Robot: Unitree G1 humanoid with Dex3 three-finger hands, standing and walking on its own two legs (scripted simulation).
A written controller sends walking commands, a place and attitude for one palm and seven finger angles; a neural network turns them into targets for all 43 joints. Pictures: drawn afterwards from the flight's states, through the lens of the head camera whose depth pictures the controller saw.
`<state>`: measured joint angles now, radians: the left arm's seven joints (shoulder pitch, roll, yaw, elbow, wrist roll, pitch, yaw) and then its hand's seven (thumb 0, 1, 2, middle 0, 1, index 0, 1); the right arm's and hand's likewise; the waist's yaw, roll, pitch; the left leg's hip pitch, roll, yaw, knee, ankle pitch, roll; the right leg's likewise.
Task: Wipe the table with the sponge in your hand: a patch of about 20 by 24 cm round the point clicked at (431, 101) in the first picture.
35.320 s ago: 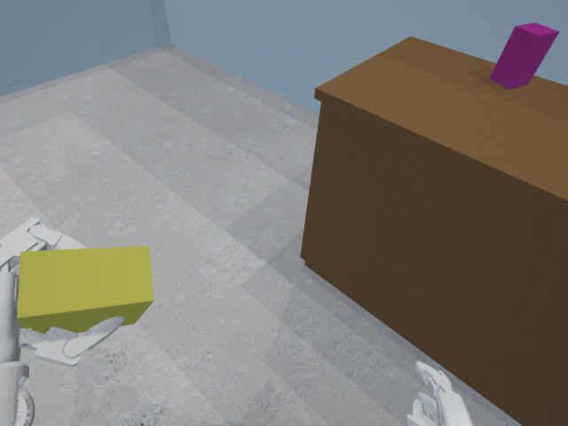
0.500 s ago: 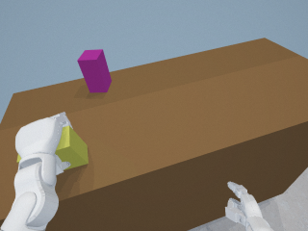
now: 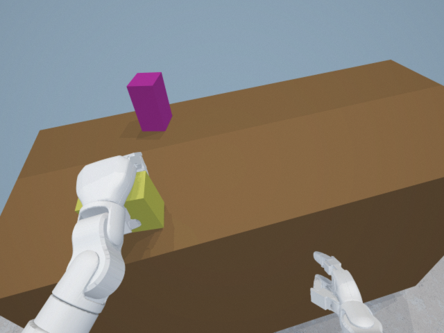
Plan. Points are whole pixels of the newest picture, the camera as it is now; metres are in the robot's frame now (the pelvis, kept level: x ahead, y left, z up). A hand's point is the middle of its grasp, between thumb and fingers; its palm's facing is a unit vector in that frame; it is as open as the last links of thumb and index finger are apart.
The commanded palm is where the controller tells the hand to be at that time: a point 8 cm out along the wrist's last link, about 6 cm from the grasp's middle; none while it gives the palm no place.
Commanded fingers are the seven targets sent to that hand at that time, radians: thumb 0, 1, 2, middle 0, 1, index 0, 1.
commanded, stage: slide across to the third lane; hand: left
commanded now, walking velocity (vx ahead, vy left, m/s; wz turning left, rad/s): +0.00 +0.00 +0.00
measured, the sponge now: (128, 210) +0.28 +0.24 +0.10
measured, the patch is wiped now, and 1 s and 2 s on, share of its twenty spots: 0.60 0.90 1.00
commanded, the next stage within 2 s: wipe forward along the third lane in 0.06 s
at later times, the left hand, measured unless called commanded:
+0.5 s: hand (138, 187) +0.31 +0.21 +0.14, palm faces +0.09 -0.06 -0.99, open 9.8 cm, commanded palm +0.28 +0.22 +0.16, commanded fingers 0.00 0.10 1.30 -1.20 -1.60 -1.20 -1.60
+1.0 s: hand (138, 167) +0.36 +0.24 +0.14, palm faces -0.01 -0.02 -1.00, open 9.8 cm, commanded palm +0.34 +0.25 +0.15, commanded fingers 0.00 0.10 1.30 -1.20 -1.60 -1.20 -1.60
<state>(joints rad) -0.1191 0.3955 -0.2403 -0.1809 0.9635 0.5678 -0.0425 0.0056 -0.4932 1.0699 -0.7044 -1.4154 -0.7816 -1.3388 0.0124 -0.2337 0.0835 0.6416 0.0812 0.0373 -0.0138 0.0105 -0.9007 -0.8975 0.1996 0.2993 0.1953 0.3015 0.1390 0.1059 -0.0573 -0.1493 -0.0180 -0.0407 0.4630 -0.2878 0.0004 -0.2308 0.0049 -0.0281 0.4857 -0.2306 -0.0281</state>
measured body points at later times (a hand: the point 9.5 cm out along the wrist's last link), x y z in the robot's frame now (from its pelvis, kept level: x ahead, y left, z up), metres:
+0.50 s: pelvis -0.02 -0.03 +0.00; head -0.05 -0.08 +0.44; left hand +0.30 +0.21 +0.19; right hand +0.22 -0.24 -0.09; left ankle -0.02 +0.12 -0.74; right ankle +0.02 -0.10 -0.74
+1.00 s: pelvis -0.03 -0.04 -0.01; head -0.04 -0.09 +0.44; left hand +0.35 +0.23 +0.19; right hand +0.10 -0.31 -0.13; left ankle -0.02 +0.12 -0.74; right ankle +0.02 -0.10 -0.74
